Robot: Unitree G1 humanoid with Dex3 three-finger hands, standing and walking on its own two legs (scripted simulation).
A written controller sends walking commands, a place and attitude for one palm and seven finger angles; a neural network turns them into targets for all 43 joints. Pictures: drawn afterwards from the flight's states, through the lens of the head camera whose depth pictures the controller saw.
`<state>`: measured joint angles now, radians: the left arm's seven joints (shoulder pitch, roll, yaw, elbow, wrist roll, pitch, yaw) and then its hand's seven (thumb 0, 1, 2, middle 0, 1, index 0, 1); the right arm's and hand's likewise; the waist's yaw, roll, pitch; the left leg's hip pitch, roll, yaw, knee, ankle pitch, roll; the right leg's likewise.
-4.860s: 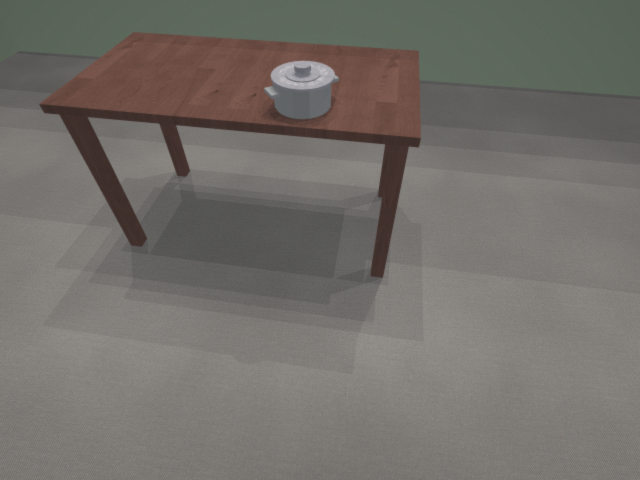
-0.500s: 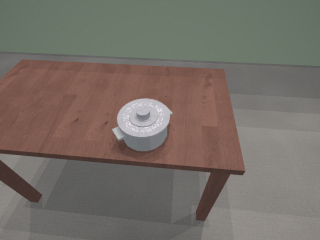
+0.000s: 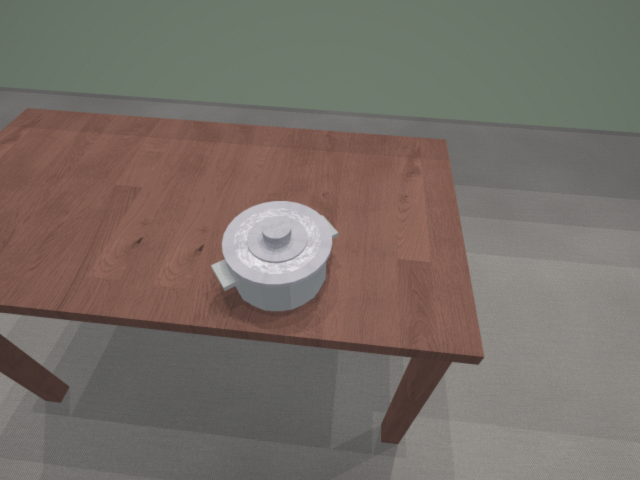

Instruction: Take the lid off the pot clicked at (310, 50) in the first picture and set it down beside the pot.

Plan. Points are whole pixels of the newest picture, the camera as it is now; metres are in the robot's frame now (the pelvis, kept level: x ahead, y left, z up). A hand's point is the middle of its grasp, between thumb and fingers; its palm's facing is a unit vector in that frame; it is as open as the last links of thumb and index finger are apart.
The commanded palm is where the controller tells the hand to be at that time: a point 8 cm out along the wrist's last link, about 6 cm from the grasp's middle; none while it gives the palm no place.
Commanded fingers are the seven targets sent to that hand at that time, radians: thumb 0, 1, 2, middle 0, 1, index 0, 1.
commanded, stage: come to a stop and stand still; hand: left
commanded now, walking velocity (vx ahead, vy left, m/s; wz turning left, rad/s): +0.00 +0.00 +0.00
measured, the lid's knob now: (276, 230) +0.48 +0.10 +0.01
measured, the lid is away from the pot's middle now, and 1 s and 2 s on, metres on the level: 0.00 0.00 0.00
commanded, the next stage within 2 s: look again from close up in 0.24 s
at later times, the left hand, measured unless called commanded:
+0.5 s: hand out of the picture +0.00 +0.16 -0.18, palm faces +0.01 -0.98 -0.18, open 7.3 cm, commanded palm none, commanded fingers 0.00 0.90 0.90 -0.20 -0.30 -0.20 -0.30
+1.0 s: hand out of the picture -0.02 +0.16 -0.18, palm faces +0.02 -0.99 -0.16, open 7.4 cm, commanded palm none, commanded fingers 0.00 0.90 0.90 -0.20 -0.30 -0.20 -0.30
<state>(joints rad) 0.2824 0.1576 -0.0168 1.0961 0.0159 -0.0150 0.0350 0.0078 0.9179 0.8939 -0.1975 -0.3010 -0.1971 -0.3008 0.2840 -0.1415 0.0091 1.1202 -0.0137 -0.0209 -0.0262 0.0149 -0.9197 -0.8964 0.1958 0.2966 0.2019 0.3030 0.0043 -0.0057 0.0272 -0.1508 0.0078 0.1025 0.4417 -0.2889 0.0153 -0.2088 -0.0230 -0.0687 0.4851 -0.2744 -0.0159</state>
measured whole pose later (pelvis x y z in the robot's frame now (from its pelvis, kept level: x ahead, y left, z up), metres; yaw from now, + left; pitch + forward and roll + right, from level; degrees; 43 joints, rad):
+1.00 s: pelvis +0.00 +0.00 +0.00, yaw +0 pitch -1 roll +0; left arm 0.32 0.13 -0.02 1.12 0.02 -0.02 0.04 0.00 0.91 0.89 -0.20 -0.30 -0.20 -0.30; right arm 0.31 -0.09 0.01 1.16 -0.01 -0.03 -0.03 0.01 -0.91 -0.90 0.20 0.30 0.20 0.30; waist 0.01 -0.02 0.03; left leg -0.13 0.02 0.11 0.42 -0.28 0.02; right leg -0.18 -0.01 -0.06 0.44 -0.25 -0.02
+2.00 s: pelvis -0.02 +0.03 -0.01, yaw +1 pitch -1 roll +0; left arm 0.45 0.16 -0.01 0.26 0.00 -0.01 0.09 0.03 0.94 0.89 -0.50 -0.64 -0.50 -0.64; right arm 0.21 -0.25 -0.03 0.71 0.03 -0.20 0.00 0.03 -0.92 -0.90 0.20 0.30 0.20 0.30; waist -0.02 0.00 -0.03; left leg -0.22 -0.02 0.10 0.54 -0.31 0.05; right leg -0.26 -0.06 -0.07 0.55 -0.28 0.02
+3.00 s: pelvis +0.00 +0.00 +0.00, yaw +2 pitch -2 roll +0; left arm 0.63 0.27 0.16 -0.23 -0.02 -0.08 0.09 0.01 0.90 0.89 -1.29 -1.50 -1.29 -1.50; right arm 0.16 -0.20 -0.01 0.60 0.01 -0.16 -0.06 0.02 -0.90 -0.90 0.20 0.30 0.20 0.30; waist 0.06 0.04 0.02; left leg -0.15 0.01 0.06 0.49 -0.31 0.02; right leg -0.16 -0.03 -0.11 0.47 -0.28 -0.01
